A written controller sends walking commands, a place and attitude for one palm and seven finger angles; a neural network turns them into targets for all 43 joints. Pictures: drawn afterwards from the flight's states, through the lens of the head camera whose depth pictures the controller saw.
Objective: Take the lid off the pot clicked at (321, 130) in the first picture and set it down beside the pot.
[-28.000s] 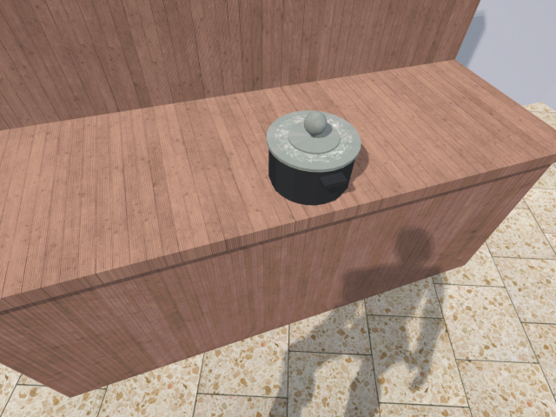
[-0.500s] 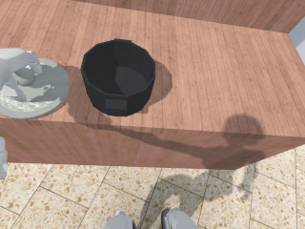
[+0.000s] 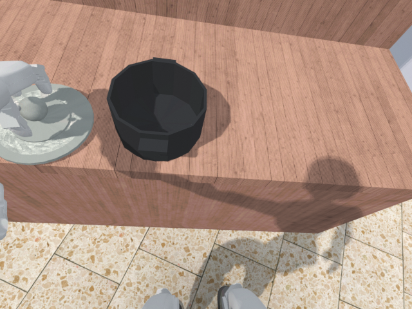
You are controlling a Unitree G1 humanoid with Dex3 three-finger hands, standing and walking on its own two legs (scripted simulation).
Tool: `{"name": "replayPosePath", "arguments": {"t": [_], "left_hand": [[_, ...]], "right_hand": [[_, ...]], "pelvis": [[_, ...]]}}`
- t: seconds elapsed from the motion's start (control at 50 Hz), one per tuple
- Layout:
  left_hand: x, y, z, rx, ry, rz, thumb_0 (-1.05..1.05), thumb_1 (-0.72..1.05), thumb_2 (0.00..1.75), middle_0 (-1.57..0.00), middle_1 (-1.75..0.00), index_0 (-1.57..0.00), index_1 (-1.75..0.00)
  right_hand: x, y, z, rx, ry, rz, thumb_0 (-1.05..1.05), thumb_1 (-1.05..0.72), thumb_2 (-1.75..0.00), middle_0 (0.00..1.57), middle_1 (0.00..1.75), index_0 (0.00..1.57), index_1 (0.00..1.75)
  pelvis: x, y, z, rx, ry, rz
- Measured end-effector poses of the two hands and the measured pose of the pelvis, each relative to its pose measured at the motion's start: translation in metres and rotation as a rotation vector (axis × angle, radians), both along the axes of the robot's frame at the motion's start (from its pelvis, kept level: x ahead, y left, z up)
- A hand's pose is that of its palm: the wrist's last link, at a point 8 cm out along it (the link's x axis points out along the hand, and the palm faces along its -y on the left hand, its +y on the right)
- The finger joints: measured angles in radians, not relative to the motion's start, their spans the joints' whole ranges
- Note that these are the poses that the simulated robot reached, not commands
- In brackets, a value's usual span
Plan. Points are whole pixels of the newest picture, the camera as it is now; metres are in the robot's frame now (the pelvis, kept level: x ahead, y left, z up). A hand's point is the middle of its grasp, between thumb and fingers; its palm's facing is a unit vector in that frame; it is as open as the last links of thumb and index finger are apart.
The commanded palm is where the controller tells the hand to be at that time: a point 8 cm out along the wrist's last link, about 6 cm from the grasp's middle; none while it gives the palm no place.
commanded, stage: raise the empty hand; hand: left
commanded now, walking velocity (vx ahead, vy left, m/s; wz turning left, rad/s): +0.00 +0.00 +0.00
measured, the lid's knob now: (33, 108) +0.51 +0.32 +0.00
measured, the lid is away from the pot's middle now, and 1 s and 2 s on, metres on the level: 0.25 0.25 0.25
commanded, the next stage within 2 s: draw the hand back to the body in 1.08 s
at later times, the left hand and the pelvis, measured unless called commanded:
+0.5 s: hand out of the picture +0.47 +0.32 +0.10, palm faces -0.47 -0.10 -0.88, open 11.0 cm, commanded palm +0.52 +0.30 +0.16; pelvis +0.01 +0.00 +0.01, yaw +0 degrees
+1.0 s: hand out of the picture +0.48 +0.32 +0.15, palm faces -0.41 -0.08 -0.91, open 11.0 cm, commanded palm +0.51 +0.30 +0.21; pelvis +0.02 +0.00 +0.03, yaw +1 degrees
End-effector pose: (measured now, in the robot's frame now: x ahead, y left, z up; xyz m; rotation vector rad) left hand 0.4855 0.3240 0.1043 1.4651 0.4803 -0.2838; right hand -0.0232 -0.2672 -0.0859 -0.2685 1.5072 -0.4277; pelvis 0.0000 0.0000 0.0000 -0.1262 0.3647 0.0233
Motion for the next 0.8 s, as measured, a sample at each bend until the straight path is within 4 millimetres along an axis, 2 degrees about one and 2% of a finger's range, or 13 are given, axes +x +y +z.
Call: {"name": "replayPosePath", "arguments": {"t": [0.2,0.48,0.8], "left_hand": [[-0.002,-0.006,0.022,-0.014,0.004,-0.018,0.00,0.07,0.50,-0.31,-0.95,-0.31,-0.95],[-0.008,0.002,0.047,0.002,0.005,0.006,0.00,0.07,0.50,-0.31,-0.95,-0.31,-0.95],[-0.005,-0.002,0.084,0.020,-0.036,-0.006,0.00,0.07,0.50,-0.31,-0.95,-0.31,-0.95]], "right_hand": [[0.005,-0.002,0.003,0.002,-0.039,-0.007,0.00,-0.90,-0.90,0.21,0.30,0.20,0.30],[0.012,-0.005,0.008,0.008,-0.065,0.007,0.00,-0.90,-0.90,0.21,0.30,0.20,0.30],[0.028,-0.004,0.013,0.022,-0.099,0.027,0.01,-0.90,-0.90,0.20,0.30,0.20,0.30]], "pelvis": [[0.002,-0.002,0.005,0.010,-0.029,-0.004],[0.005,-0.002,0.013,0.022,-0.061,-0.003],[0.012,0.001,0.022,0.028,-0.093,0.009]]}}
